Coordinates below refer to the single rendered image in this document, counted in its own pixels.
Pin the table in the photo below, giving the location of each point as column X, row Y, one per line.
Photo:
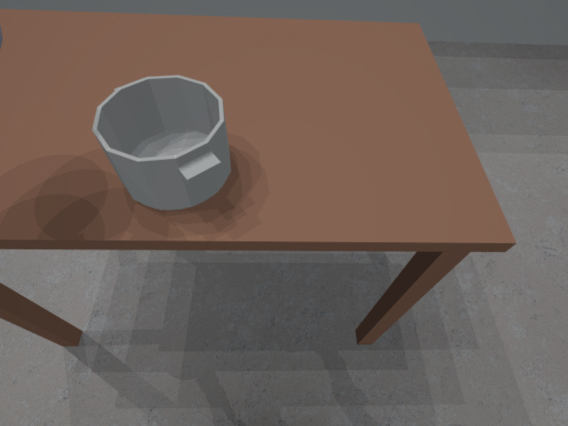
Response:
column 343, row 136

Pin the pot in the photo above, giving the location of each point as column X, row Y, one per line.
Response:
column 166, row 139

